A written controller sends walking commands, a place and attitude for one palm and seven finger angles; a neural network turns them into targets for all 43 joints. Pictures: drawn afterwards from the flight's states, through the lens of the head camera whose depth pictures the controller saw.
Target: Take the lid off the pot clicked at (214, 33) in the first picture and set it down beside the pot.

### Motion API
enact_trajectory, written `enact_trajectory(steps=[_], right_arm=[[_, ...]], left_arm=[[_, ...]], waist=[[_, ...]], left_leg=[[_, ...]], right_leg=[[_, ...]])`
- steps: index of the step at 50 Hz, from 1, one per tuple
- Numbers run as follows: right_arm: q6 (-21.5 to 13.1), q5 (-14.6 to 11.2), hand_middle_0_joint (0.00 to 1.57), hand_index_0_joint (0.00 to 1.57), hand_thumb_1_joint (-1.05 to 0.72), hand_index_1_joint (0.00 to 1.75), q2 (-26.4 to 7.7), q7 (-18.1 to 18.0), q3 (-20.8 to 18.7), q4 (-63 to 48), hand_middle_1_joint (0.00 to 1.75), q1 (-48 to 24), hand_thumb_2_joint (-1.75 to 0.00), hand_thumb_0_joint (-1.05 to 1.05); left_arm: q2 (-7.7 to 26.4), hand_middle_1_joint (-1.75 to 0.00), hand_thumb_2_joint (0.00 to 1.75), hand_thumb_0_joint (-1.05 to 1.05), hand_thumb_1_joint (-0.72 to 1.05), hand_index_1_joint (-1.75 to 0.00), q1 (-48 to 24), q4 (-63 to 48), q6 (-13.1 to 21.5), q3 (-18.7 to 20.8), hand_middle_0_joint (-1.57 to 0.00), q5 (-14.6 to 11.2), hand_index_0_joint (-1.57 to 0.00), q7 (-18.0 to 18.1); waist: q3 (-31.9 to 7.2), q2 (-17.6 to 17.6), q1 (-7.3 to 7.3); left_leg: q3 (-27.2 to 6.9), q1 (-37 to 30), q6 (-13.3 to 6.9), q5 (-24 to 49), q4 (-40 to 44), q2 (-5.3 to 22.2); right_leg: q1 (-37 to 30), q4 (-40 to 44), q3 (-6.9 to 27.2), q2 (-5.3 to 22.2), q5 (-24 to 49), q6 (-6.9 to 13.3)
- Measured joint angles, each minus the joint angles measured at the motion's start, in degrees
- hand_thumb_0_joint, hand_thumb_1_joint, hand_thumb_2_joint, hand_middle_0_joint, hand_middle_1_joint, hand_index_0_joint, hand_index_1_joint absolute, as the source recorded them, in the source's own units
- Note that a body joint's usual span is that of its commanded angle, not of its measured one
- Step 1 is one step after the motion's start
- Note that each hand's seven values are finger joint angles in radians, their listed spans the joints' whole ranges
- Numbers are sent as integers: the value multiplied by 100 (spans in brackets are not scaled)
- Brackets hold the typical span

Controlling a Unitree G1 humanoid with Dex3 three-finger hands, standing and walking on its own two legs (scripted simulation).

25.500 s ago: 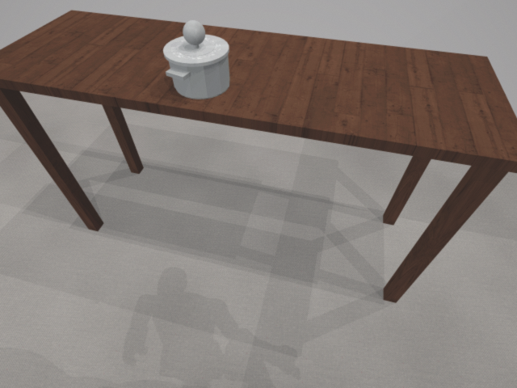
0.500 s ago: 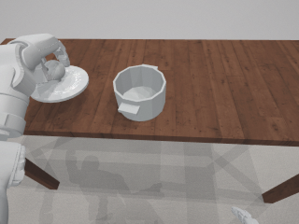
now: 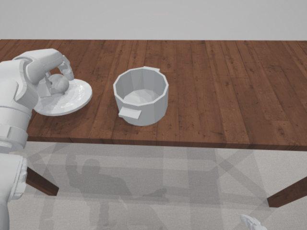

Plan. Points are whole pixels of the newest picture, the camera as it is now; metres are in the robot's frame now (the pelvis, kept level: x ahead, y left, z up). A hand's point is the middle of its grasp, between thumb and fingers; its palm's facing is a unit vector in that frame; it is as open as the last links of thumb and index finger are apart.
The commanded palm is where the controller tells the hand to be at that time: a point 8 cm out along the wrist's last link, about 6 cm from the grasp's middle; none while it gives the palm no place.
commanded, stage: lower the lid onto the table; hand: left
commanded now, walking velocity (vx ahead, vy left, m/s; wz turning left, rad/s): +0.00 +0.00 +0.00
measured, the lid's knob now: (58, 83) +0.47 +0.26 +0.13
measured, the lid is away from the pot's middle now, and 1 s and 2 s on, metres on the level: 0.22 0.23 0.23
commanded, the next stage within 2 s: open the fingers wide in 1.02 s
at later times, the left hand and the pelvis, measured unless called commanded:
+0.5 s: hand (52, 94) +0.43 +0.26 +0.13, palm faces -0.43 -0.06 -0.90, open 8.3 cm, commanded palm +0.44 +0.27 +0.20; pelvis +0.00 +0.00 +0.00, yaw +0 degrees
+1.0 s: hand (53, 95) +0.44 +0.27 +0.11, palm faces -0.46 -0.08 -0.89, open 8.4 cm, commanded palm +0.45 +0.27 +0.17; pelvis +0.00 +0.01 +0.00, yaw -1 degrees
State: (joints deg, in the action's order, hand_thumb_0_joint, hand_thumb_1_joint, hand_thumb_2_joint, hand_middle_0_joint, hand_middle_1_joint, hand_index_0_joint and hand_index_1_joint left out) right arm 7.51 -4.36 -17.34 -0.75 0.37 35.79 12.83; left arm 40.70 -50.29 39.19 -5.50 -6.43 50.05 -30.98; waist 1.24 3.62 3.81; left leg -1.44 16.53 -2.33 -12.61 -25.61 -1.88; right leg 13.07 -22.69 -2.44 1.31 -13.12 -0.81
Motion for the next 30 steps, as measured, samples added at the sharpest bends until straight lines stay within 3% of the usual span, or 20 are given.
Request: enact_trajectory(steps=[14,30], right_arm=[[53,18,20,20,-91,30,28,-10,0,-9,30,-14,-90,1],[81,28,20,20,-91,30,35,-81,-16,121,30,84,-90,1]], left_arm=[[26,-52,117,-2,5,-51,203,167,205,93,-85,12,-76,94],[-54,-53,117,-1,5,-51,29,693,448,-73,-85,33,-76,230]], waist=[[-26,-29,45],[-48,-73,73]], left_leg=[[14,44,0,-32,-50,22],[6,191,-35,-52,-136,-7]], right_leg=[[31,-5,18,-23,0,1],[149,-43,10,3,0,-27]])
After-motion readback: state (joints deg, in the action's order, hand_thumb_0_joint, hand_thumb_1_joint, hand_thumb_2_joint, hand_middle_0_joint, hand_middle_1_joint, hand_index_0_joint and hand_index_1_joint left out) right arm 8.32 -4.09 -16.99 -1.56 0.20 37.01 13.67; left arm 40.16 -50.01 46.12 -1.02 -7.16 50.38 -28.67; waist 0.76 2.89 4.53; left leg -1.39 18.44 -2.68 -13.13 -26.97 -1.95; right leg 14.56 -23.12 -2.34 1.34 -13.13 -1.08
